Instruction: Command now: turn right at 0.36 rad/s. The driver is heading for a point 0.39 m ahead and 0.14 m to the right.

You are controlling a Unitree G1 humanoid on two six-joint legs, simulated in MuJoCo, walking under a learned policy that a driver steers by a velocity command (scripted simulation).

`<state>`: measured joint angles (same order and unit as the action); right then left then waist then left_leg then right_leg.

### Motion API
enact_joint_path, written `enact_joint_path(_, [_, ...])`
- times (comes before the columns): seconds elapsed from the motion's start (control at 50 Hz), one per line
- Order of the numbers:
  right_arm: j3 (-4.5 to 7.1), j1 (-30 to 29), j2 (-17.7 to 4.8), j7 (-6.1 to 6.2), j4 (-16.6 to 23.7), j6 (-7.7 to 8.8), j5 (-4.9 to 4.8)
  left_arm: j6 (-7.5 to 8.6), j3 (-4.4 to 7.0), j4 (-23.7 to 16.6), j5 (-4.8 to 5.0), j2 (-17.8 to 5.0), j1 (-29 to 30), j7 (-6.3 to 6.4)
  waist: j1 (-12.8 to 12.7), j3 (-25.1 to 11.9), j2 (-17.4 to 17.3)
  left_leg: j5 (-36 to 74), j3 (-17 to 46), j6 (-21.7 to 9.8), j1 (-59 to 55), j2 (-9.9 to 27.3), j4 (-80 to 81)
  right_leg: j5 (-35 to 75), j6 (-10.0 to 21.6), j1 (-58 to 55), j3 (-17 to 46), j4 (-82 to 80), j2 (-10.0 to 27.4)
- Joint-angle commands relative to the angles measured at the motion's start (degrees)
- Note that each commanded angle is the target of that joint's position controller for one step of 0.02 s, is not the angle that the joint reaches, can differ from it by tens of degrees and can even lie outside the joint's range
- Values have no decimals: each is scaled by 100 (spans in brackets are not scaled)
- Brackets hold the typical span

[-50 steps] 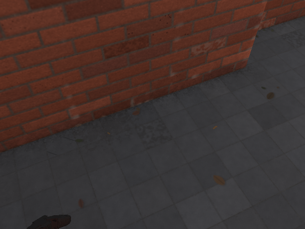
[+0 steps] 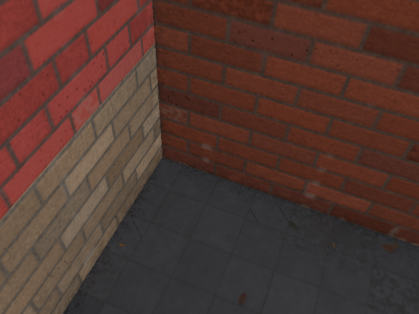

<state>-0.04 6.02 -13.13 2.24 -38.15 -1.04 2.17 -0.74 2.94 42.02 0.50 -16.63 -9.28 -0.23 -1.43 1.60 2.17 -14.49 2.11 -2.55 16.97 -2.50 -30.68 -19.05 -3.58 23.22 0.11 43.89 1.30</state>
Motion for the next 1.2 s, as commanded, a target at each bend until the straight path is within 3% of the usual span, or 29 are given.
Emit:
enact_joint_path(0.02, [418, 171, -1353, 116, 148, -3, -95, 147, 176, -607, 51, -712, 468, -83, 334, -197, -1079, 1470, 1191, -928, -511, 1778, 792, -169, 171, -52, -263, -488, -112])
enact_joint_path(0.08, [459, 317, -1236, 243, 82, -12, -278, 213, 186, -480, 14, -710, 95, -133, 213, -305, -660, 1493, 784, -415, -592, 1519, 71, 1428, 595, -593, 30, -1724, -32])
enact_joint_path(0.1, [472, 361, -1162, 248, 284, 71, -115, 207, 343, -513, 5, -1234, -29, -66, 381, -552, 397, 882, 65, 24, -82, 884, -986, 3307, 1089, -1025, 1241, -1690, 690])
enact_joint_path(0.12, [461, -173, -1078, 230, 529, 134, 7, 190, 435, -555, -24, -1497, -134, -72, 128, -473, 1073, -507, -461, 516, 1073, -69, -1860, 3970, 2052, -1464, 2702, -2147, 1428])
enact_joint_path(0.14, [456, -659, -1023, 197, 658, 183, -40, 224, 425, -547, -142, -1381, -583, -54, -314, -598, 1128, -2399, 60, 615, 2023, -311, -3138, 4262, 2590, -2116, 3453, -2507, 1885])
enact_joint_path(0.16, [491, -489, -956, 136, 575, 176, -202, 278, 443, -489, -96, -1342, -594, -4, -154, -758, 577, -2261, 490, 562, 2242, -165, -3834, 4068, 2433, -2370, 3221, -2382, 1767])
enact_joint_path(0.2, [497, -294, -885, 85, 475, 145, -264, 200, 429, -691, 131, -1139, -52, 105, 81, -748, 54, -1539, 580, 603, 2388, 26, -3657, 3820, 1848, -2356, 2482, -2135, 1239])
enact_joint_path(0.24, [504, -359, -828, 51, 467, 167, -203, 1, 403, -785, 193, -1013, 116, 224, 135, -849, 198, -1058, 460, 709, 1918, -43, -2964, 3495, 1608, -2062, 2260, -2187, 865])
enact_joint_path(0.3, [442, -376, -573, -38, 433, 223, -293, -173, 450, -867, 161, -1032, 61, 290, 82, -936, 440, -750, 355, 743, 1430, -212, -1727, 2909, 1507, -1938, 2328, -2150, 632])
enact_joint_path(0.38, [556, -72, -779, -157, 294, 314, -259, -252, 547, -963, 163, -1183, 105, 273, 138, -878, 840, -649, 347, 696, 395, -404, -636, 2311, 1410, -1281, 2805, -2266, 447])
enact_joint_path(0.44, [688, 388, -1037, -177, 104, 358, -365, -266, 518, -1168, 222, -1076, 523, 256, 366, -806, 988, 440, 335, 548, -426, -202, 1025, 1714, 1097, -1031, 3014, -1959, 225])
enact_joint_path(0.46, [765, 442, -1243, -148, 88, 332, -310, -255, 457, -1181, 204, -868, 356, 247, 265, -936, 661, 705, 753, 319, -1138, 439, 1290, 688, 866, -506, 2805, -1507, -67])
enact_joint_path(0.48, [818, 208, -1661, -101, 239, 253, -159, -245, 362, -1166, 143, -506, -98, 212, -107, -971, -978, 1321, 2158, -351, -1674, 1775, 1401, -1184, 546, 531, 1787, -208, -878])
enact_joint_path(0.5, [807, 95, -1619, -136, 282, 261, 141, -154, 477, -1276, 107, -895, -104, 176, -167, -700, -1578, 1747, 3162, -1134, -1038, 2635, 1618, -1727, 279, 1133, 1428, 1118, -847])
enact_joint_path(0.52, [711, -233, -1234, -125, 449, 263, 105, -162, 603, -1079, 140, -1302, -264, 158, -212, -577, -1070, 1620, 2565, -1173, -931, 2505, 1582, -1320, 109, 1167, 1267, 1933, -470])
enact_joint_path(0.54, [627, -503, -899, -49, 448, 269, 32, -219, 620, -903, 194, -1337, -382, 197, -251, -450, -746, 1202, 1878, -844, -731, 2049, 1504, -791, 76, 1131, 1199, 2189, -421])
enact_joint_path(0.58, [571, -564, -788, 80, 480, 269, -81, -370, 580, -777, 157, -1108, -477, 248, -120, -280, -843, 869, 986, -570, -742, 1617, 1461, -159, -62, 1346, 945, 2718, -227])
enact_joint_path(0.66, [582, 383, -935, 221, 202, 132, -125, -307, 318, -1201, 120, -579, 385, 251, 465, -234, -878, 1287, 616, -1007, -1283, 1712, 1559, -38, -385, 1706, 409, 2157, 73])
enact_joint_path(0.72, [659, 301, -1195, 98, 185, 87, -105, -230, 241, -1265, 167, -447, 479, 164, 439, -505, -1045, 1788, 402, -1098, -1514, 1755, 1380, -431, -236, 1194, 307, 1283, 96])
enact_joint_path(0.76, [678, 240, -1281, -9, 189, 137, -211, -217, 214, -1180, 62, -443, 391, 132, 395, -560, -1112, 2071, 220, -1113, -1287, 1804, 1329, -639, -163, 552, 132, 604, 94])
enact_joint_path(0.84, [619, 235, -1265, -159, 76, 212, -383, -263, 198, -878, 53, -412, 74, 90, 158, -620, -1258, 2682, 160, -899, -1087, 1770, 856, 152, 166, -727, -56, -1423, -79])
enact_joint_path(0.88, [363, 625, -700, -283, -119, 313, -340, -260, 174, -576, -28, -453, -311, 93, 61, -754, -689, 2004, -17, -234, -160, 1392, 553, 1924, 451, -2492, 285, -2663, 124])
enact_joint_path(0.9, [217, 849, -357, -374, -74, 391, -54, -295, 240, -599, -119, -941, -517, 200, 258, -1101, 629, -283, -445, 293, 686, 859, -263, 4714, 794, -3412, 1390, -2083, 1329])
enact_joint_path(0.92, [270, 695, -534, -335, 19, 368, -147, -294, 207, -486, -229, -819, -274, 172, 174, -1243, 1169, -1932, -288, 505, 650, 674, -587, 4188, 1681, -2468, 1502, -2228, 1906])
enact_joint_path(0.94, [419, 450, -1095, -275, 8, 292, -278, -231, 234, -588, -235, -793, -18, 124, 13, -838, 726, -2043, -183, 596, 769, 634, -1450, 3576, 1878, -2167, 1354, -2404, 1716])
enact_joint_path(0.96, [541, 470, -1284, -180, -66, 205, -392, -191, 300, -526, -216, -957, 14, 166, -24, -536, 953, -2073, -229, 614, 1394, 461, -2374, 3367, 1908, -2164, 1248, -2499, 1669])
enact_joint_path(1.06, [668, 1030, -1088, 94, -312, -126, -409, 3, 87, -555, -118, -349, 608, 332, 307, -356, 566, -948, 143, 866, 1715, 451, -4098, 3027, 1623, -1855, 273, -2723, 1631])
enact_joint_path(1.1, [657, 723, -1011, 10, -86, -183, -469, 10, 100, -509, -155, -353, 621, 399, 183, -213, 476, -539, 43, 964, 2037, 595, -3593, 2512, 1625, -2155, 102, -2823, 1695])
enact_joint_path(1.2, [525, 369, -728, -245, 443, -260, -349, -26, 256, -333, -177, -749, 452, 366, -31, -240, 523, -629, -369, 843, 1624, 857, -2345, 2704, 1666, -2200, -384, -2765, 1865])
